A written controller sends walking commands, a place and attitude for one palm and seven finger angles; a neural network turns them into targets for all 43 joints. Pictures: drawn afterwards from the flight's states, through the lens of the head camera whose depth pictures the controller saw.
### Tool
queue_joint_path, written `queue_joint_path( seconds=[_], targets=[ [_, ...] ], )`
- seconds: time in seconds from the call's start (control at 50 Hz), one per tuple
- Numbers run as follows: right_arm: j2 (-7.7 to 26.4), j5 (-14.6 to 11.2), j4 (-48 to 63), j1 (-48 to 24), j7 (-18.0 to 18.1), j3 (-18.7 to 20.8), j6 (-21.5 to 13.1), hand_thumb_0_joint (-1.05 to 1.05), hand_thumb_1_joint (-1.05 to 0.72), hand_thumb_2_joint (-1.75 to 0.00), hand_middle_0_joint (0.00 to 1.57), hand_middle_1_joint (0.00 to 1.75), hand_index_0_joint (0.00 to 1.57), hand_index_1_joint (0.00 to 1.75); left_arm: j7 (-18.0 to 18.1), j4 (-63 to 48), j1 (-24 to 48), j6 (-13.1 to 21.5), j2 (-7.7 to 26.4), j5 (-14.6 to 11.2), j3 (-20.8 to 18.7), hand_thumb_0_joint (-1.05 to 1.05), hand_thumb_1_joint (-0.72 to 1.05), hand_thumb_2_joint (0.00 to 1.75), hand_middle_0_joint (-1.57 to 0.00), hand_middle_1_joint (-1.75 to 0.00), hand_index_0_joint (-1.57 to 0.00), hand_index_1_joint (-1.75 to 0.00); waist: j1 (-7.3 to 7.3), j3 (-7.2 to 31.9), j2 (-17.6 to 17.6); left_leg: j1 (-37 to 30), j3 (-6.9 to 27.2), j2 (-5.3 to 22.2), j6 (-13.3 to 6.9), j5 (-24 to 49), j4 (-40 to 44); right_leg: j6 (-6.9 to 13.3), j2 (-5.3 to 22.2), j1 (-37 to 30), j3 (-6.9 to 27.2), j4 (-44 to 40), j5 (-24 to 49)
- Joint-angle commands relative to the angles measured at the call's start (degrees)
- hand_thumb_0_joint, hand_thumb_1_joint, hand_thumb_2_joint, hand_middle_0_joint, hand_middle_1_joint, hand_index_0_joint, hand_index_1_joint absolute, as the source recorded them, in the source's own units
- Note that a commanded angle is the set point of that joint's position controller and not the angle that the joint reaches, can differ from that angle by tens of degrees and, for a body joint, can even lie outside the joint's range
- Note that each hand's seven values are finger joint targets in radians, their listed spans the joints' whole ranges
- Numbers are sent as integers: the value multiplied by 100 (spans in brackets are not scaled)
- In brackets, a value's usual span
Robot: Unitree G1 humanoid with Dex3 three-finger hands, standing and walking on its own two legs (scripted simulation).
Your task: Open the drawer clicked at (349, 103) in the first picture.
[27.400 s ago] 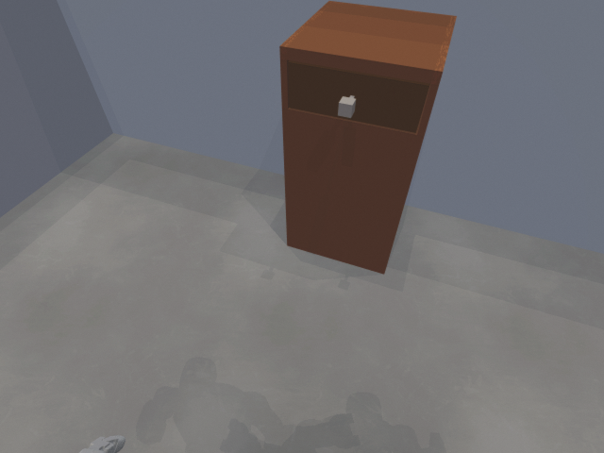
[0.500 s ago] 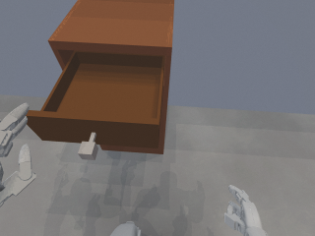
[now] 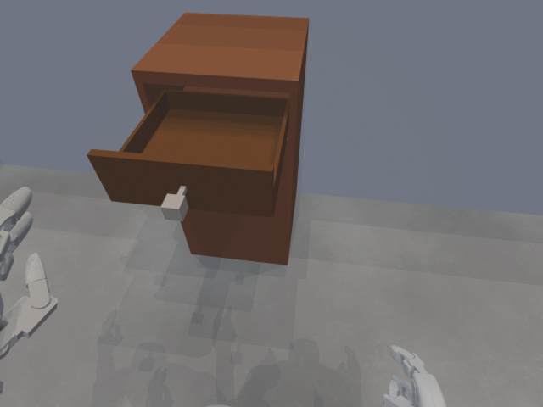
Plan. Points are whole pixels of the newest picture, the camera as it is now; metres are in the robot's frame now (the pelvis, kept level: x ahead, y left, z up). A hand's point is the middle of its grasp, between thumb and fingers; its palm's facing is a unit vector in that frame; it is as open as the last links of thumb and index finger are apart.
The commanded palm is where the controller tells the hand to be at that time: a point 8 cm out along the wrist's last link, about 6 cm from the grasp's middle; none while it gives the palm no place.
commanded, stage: stop stepping back and stand still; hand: left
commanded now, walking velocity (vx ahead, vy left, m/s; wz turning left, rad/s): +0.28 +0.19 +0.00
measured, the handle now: (178, 200) +0.51 +0.23 -0.03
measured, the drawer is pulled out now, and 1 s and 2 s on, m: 0.30 0.30 0.30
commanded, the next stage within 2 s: let the arm hang, fingers relaxed in 0.60 s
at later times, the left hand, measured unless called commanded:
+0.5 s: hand (38, 371) +0.13 +0.23 +0.15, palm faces +0.40 -0.78 -0.48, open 7.4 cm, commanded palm +0.06 +0.27 +0.18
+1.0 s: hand out of the picture +0.02 +0.15 -0.16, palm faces +0.01 -0.99 -0.17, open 7.4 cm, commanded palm none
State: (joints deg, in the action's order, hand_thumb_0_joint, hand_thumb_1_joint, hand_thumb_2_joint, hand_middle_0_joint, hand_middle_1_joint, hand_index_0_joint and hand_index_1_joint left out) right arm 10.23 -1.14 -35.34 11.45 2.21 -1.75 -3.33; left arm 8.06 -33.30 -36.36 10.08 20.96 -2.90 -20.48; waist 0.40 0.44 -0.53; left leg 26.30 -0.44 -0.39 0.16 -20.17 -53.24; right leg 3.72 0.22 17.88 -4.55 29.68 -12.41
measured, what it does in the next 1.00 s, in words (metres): steps on the spot: left foot, then right foot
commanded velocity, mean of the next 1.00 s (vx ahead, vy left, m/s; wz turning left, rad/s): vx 0.09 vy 0.03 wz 0.00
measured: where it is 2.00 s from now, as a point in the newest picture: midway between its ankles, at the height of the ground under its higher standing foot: outside the picture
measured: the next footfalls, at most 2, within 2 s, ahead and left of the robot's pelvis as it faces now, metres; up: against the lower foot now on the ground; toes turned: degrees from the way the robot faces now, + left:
left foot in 0.18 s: -0.04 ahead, +0.12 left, +0.00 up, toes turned +5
right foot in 0.42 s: +0.02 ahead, -0.13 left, +0.00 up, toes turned +7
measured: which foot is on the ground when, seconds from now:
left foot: up 0.00-0.16, down 0.18-0.42, up 0.44-0.64, down 0.66-1.00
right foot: down 0.00-0.18, up 0.20-0.40, down 0.42-1.00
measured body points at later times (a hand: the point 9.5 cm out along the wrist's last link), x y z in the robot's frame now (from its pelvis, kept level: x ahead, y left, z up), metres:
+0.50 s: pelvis -0.06 -0.02 -0.01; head -0.06 -0.04 +0.44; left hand +0.10 +0.27 +0.18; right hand +0.09 -0.25 -0.12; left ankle -0.08 +0.10 -0.70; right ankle -0.01 -0.11 -0.74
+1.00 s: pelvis -0.06 -0.02 -0.01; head -0.04 -0.02 +0.44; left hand +0.02 +0.20 -0.14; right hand +0.05 -0.25 -0.15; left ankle -0.04 +0.10 -0.74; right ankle -0.02 -0.14 -0.74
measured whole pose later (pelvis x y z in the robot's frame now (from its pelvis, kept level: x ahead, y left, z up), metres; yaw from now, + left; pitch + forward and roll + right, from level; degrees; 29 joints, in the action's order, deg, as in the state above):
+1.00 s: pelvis -0.06 -0.02 -0.01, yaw +5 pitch -2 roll +1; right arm 10.9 0.9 -47.2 13.1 -0.6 -0.2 1.0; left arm -0.7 40.7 -17.3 -4.2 10.0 1.4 1.4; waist -2.8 -3.2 -1.1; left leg 17.6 -0.5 -0.2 0.1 -16.5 -35.7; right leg 0.1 -0.2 18.1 2.0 37.5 -17.8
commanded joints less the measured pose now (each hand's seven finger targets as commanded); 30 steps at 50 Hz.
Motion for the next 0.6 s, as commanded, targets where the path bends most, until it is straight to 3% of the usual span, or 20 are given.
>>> queue_joint_path(
  seconds=[0.0,0.08,0.12,0.14,0.16,0.18,0.2,0.22,0.24,0.28,0.32,0.34,0.36,0.38,0.4,0.42,0.44,0.48,0.54,0.58],
  targets=[
    [800,47,932,-678,165,357,-253,0,-90,-90,20,30,20,30,67,-419,348,228,934,62,-467,0,90,90,-20,-30,-20,-30,-261,133,-866,-523,-176,16,-73,41,18,101,1452,1056,1305,-2071,-2601],
    [771,78,947,-611,248,346,-526,0,-90,-90,20,30,20,30,214,-1055,258,344,1017,169,-476,0,90,90,-20,-30,-20,-30,-111,494,-838,-1171,-518,-43,-364,-542,2411,124,1414,161,1465,-1885,-2328],
    [799,150,950,-306,260,337,-671,0,-90,-90,20,30,20,30,286,-1416,118,459,1041,185,-547,0,90,90,-20,-30,-20,-30,-179,655,-4,-1460,-445,7,-481,-348,3824,11,975,-427,1212,-1148,-2038],
    [931,197,1022,-222,266,396,-733,0,-90,-90,20,30,20,30,287,-1653,174,543,1056,175,-561,0,90,90,-20,-30,-20,-30,-179,621,847,-1454,229,501,-682,-627,4445,-143,463,-477,908,-133,-1791],
    [1000,204,1089,-266,222,457,-763,0,-90,-90,20,30,20,30,286,-1860,239,604,1100,227,-608,0,90,90,-20,-30,-20,-30,-103,476,1988,-1708,1375,1278,-924,-652,4451,-291,-69,271,296,1153,-1442],
    [903,167,1076,-242,171,489,-815,0,-90,-90,20,30,20,30,270,-1868,142,610,1238,293,-698,0,90,90,-20,-30,-20,-30,-157,392,1991,-1965,1709,1868,-1125,-68,4278,-395,-149,1096,-113,2288,-1643],
    [775,142,875,-222,160,456,-816,0,-90,-90,20,30,20,30,275,-1640,-40,562,1259,220,-826,0,90,90,-20,-30,-20,-30,-215,214,1759,-1641,1832,1946,-1328,-197,4350,-418,-123,1395,139,3103,-1609],
    [728,121,825,-256,146,432,-837,0,-90,-90,20,30,20,30,272,-1662,78,532,1306,229,-860,0,90,90,-20,-30,-20,-30,-250,-48,1648,-1486,1672,1824,-1348,134,4231,-373,72,1661,367,3320,-1331],
    [777,82,750,-222,120,446,-854,0,-90,-90,20,30,20,30,249,-1337,-186,498,1185,213,-856,0,90,90,-20,-30,-20,-30,-176,-257,1224,-1349,1270,1728,-1255,705,3946,-350,196,1585,457,2999,-1250],
    [881,21,722,-246,155,460,-823,0,-90,-90,20,30,20,30,219,-926,-329,431,969,125,-728,0,90,90,-20,-30,-20,-30,-83,-255,859,-1160,423,1423,-914,1104,3602,-353,152,796,32,1802,-1229],
    [964,24,710,-328,205,431,-700,0,-90,-90,20,30,20,30,170,-417,-131,422,880,89,-686,0,90,90,-20,-30,-20,-30,-97,-407,906,-471,379,1291,-752,540,3323,-366,21,-253,-183,545,-1125],
    [977,20,724,-414,214,439,-638,0,-90,-90,20,30,20,30,140,-326,106,433,909,106,-686,0,90,90,-20,-30,-20,-30,-85,-366,704,-142,297,1151,-680,33,2955,-365,54,-812,-134,-43,-802],
    [976,20,683,-384,217,480,-577,0,-90,-90,20,30,20,30,106,-192,216,449,927,144,-682,0,90,90,-20,-30,-20,-30,-101,-259,50,110,42,755,-560,-384,2194,-307,223,-1230,252,-557,-592],
    [905,-14,741,-399,191,505,-503,0,-90,-90,20,30,20,30,82,2,152,437,955,150,-675,0,90,90,-20,-30,-20,-30,-126,-192,-1145,658,-232,193,-364,-634,804,70,1148,-1344,2026,-1282,-993],
    [964,-21,822,-563,159,582,-465,0,-90,-90,20,30,20,30,49,-229,512,481,1066,80,-714,0,90,90,-20,-30,-20,-30,-117,-71,-1746,938,-82,-79,-235,-932,-392,408,2037,-1117,3394,-1896,-1197],
    [948,90,704,-425,132,575,-474,0,-90,-90,20,30,20,30,48,-289,661,595,1187,76,-895,0,90,90,-20,-30,-20,-30,-197,-44,-1215,861,109,43,-158,-533,-900,524,2085,-1013,3073,-1862,-555],
    [872,41,621,-209,75,580,-464,0,-90,-90,20,30,20,30,4,-212,557,589,806,100,-619,0,90,90,-20,-30,-20,-30,-252,426,-984,362,244,165,-135,-499,-836,434,1893,-651,2674,-1872,-1715],
    [909,22,776,-386,45,599,-317,0,-90,-90,20,30,20,30,-11,-754,406,570,1028,88,-703,0,90,90,-20,-30,-20,-30,-219,297,-987,-110,94,225,-100,-14,-472,339,1636,16,2165,-1925,-1748],
    [723,91,942,-554,134,448,-389,0,-90,-90,20,30,20,30,103,-1464,242,635,1062,150,-660,0,90,90,-20,-30,-20,-30,-134,197,-881,-919,-146,252,-222,-78,1061,403,1554,420,1503,-1924,-1668],
    [674,144,952,-571,237,390,-472,0,-90,-90,20,30,20,30,215,-1834,242,607,1113,185,-660,0,90,90,-20,-30,-20,-30,-149,217,-327,-1612,-316,152,-284,113,2376,268,1354,487,1267,-1662,-1874]
  ],
)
